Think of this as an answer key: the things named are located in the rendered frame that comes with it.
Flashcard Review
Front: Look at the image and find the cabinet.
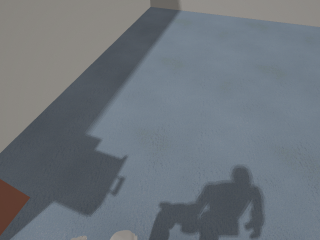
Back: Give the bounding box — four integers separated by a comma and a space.
0, 179, 30, 236

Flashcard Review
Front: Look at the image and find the left robot thigh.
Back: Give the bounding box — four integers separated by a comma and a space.
110, 230, 138, 240

